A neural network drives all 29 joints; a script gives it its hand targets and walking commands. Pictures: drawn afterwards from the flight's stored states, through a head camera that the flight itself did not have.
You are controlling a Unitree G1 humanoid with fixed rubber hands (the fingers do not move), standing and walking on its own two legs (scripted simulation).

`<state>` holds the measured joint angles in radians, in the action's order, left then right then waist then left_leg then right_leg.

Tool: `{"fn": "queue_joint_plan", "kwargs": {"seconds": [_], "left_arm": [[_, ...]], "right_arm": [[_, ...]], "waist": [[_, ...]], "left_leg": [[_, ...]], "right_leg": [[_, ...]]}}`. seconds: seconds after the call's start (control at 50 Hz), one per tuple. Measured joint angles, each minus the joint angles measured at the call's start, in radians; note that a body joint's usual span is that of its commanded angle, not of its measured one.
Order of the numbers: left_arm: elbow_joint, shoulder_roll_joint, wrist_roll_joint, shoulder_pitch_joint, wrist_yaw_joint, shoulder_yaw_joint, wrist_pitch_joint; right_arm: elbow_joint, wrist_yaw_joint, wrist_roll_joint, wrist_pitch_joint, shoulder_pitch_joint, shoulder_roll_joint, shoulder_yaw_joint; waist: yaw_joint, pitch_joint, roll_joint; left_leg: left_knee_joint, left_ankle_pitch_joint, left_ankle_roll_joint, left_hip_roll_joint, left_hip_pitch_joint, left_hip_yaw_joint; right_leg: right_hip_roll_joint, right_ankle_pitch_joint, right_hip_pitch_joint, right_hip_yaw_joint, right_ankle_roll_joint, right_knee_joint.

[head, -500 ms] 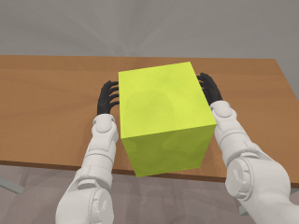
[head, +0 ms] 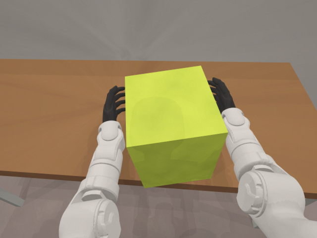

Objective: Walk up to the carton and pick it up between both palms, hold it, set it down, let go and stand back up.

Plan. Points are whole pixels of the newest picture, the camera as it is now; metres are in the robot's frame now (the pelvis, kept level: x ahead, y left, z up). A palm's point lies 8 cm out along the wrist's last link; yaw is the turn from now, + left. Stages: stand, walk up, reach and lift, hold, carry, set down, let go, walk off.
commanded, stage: reach and lift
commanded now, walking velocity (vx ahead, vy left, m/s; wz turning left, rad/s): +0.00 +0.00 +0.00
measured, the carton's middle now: (170, 130) +0.41 +0.03 +0.03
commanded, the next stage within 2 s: none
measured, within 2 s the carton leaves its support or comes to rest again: neither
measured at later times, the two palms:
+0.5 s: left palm (108, 122) +0.36 +0.18 +0.11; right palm (228, 113) +0.42 -0.11 +0.11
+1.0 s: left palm (110, 115) +0.36 +0.17 +0.13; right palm (239, 111) +0.40 -0.12 +0.13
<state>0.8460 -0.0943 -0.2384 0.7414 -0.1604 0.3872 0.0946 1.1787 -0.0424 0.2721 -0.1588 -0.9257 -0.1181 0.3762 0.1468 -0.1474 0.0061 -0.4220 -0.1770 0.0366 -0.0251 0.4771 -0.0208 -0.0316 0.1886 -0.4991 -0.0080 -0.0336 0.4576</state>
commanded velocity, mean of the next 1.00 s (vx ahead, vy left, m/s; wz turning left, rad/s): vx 0.00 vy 0.00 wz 0.00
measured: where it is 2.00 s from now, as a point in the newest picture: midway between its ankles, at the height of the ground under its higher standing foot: outside the picture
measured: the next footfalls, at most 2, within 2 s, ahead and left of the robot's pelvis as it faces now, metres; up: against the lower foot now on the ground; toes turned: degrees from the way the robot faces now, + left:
none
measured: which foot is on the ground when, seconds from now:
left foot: down 0.00-1.00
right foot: down 0.00-1.00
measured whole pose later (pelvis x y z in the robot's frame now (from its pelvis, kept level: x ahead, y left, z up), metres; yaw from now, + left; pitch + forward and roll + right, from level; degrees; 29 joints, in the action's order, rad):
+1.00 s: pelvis -0.04 +0.00 +0.00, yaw +0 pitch +10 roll +1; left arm 0.85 -0.07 -0.19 0.81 -0.16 0.39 -0.08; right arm 1.00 0.06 0.08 0.06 -0.88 -0.09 0.26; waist 0.10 -0.19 0.00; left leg -0.42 -0.13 0.04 -0.03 0.47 -0.02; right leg -0.03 0.14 -0.49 -0.01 -0.03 0.46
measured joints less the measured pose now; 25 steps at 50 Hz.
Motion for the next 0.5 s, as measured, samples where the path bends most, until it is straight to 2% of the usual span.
{"fn": "queue_joint_plan", "kwargs": {"seconds": [0.2, 0.5], "left_arm": [[0.000, 0.000, 0.000, 0.002, -0.011, 0.000, 0.000], [0.000, 0.000, 0.012, 0.002, -0.018, 0.000, -0.050]], "right_arm": [[-0.046, 0.023, -0.039, -0.004, 0.027, 0.017, -0.024], [-0.072, 0.048, -0.098, 0.045, 0.050, 0.029, -0.053]], "waist": [[-0.006, 0.000, 0.000], [-0.011, -0.025, 0.000]], "left_leg": [[0.000, 0.011, 0.000, 0.000, 0.000, 0.000], [0.000, 0.033, 0.000, 0.000, 0.000, 0.000]], "right_leg": [[0.000, -0.012, 0.000, 0.000, 0.000, 0.000], [0.000, -0.034, 0.000, 0.000, 0.000, -0.001]]}}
